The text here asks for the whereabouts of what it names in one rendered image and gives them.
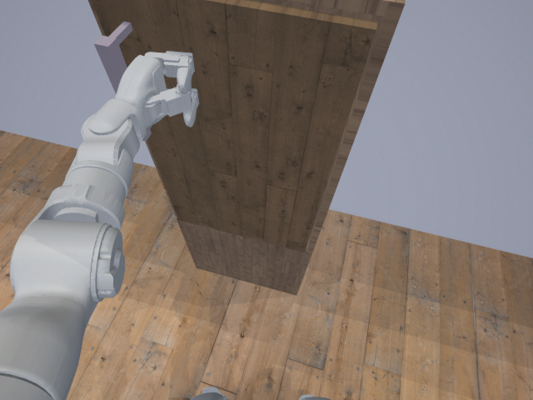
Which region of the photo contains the cupboard door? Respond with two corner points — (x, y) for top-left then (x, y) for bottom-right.
(92, 0), (377, 253)

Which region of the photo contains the handle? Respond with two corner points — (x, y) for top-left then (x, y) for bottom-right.
(94, 22), (152, 142)

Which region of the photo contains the robot left shin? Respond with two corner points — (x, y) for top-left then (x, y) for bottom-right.
(202, 387), (223, 396)

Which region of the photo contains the robot left hand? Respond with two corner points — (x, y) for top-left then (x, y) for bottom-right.
(115, 51), (199, 128)

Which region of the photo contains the robot left upper arm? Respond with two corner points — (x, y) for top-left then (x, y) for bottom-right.
(0, 219), (125, 400)

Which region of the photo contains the robot left forearm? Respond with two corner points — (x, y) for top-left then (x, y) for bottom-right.
(10, 98), (147, 293)

